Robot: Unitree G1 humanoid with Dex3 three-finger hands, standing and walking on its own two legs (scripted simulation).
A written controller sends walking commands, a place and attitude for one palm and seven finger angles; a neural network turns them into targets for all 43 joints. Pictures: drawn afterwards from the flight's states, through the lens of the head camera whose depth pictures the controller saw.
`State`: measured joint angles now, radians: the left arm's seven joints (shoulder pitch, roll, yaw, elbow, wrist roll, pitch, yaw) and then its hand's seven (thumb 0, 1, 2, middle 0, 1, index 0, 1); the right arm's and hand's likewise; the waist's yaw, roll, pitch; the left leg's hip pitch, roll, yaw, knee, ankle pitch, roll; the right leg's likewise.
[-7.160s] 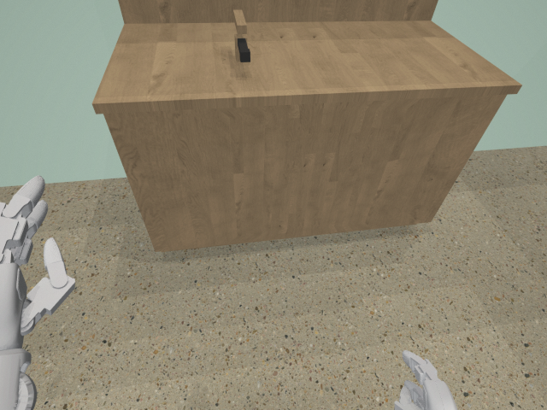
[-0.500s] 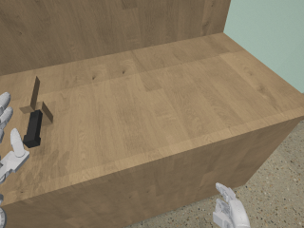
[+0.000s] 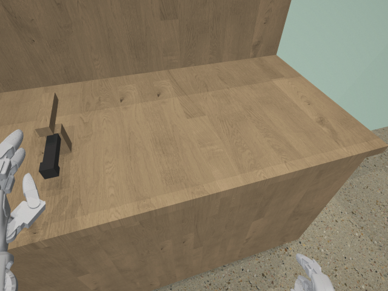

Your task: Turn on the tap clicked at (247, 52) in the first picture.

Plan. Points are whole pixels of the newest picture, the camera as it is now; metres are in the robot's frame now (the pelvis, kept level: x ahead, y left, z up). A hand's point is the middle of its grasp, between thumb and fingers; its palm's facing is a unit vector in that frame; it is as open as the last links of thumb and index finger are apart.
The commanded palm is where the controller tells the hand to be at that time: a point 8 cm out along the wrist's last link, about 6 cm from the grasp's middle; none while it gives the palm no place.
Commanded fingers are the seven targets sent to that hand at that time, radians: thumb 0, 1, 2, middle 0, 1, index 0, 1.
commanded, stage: come to a stop and stand still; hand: left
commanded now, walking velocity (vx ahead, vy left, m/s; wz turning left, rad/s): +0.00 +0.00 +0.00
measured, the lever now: (49, 169) +0.33 +0.34 +0.08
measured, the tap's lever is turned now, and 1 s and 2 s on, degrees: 0 0 0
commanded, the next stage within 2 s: look again from close up in 0.78 s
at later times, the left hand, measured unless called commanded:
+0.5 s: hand (38, 191) +0.23 +0.27 +0.16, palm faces +0.41 -0.84 -0.35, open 7.4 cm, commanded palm +0.17 +0.30 +0.17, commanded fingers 0.00 0.90 0.90 -0.20 -0.30 -0.20 -0.30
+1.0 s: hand (4, 164) +0.25 +0.32 +0.19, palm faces +0.52 -0.76 -0.38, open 7.4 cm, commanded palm +0.16 +0.30 +0.17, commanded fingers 0.00 0.90 0.90 -0.20 -0.30 -0.20 -0.30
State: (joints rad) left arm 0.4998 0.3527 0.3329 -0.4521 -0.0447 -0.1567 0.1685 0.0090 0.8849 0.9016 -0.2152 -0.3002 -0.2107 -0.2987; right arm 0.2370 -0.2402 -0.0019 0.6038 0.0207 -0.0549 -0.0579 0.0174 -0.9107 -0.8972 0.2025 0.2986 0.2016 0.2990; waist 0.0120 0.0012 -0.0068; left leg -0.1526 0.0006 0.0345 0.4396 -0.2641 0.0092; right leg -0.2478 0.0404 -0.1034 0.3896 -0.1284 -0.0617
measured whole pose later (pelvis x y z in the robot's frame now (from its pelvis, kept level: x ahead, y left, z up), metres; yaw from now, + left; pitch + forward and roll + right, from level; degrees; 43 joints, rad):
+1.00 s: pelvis +0.00 +0.02 +0.00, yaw +0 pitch -1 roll -1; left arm 0.17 0.46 0.46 -0.29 -0.04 -0.22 0.11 0.01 0.88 0.90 -0.22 -0.30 -0.21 -0.30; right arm 0.19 -0.19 0.03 0.59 0.01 -0.14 -0.01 0.02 -0.91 -0.90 0.21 0.30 0.20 0.30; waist 0.07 -0.02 0.08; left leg -0.18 -0.02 0.04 0.49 -0.29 0.04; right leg -0.27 0.02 -0.08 0.43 -0.14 -0.05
